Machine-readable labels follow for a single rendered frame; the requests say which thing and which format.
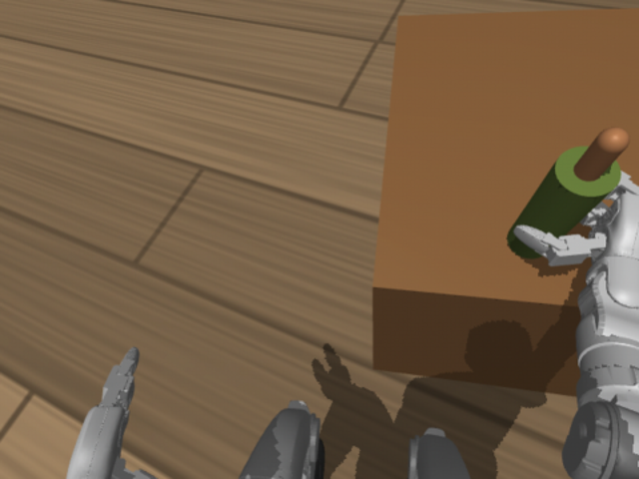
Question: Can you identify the bottle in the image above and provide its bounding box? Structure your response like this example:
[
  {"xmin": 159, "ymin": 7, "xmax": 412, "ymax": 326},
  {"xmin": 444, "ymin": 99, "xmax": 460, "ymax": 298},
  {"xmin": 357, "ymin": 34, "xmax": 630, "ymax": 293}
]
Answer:
[{"xmin": 507, "ymin": 127, "xmax": 630, "ymax": 259}]

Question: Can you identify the left robot hand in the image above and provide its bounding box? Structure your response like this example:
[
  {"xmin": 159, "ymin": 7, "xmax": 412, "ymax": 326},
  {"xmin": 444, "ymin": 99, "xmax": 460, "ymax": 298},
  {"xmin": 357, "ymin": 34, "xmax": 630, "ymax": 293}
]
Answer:
[{"xmin": 66, "ymin": 347, "xmax": 158, "ymax": 479}]

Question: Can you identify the right robot arm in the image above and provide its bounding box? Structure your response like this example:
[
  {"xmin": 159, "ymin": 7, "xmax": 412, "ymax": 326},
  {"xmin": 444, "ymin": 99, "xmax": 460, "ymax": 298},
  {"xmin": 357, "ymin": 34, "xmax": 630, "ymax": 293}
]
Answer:
[{"xmin": 562, "ymin": 255, "xmax": 639, "ymax": 479}]

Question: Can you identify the right robot hand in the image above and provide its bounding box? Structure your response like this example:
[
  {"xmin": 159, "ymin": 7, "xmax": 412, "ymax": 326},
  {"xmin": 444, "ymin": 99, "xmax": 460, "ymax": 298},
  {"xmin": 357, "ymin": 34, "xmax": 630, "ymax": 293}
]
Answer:
[{"xmin": 513, "ymin": 171, "xmax": 639, "ymax": 266}]

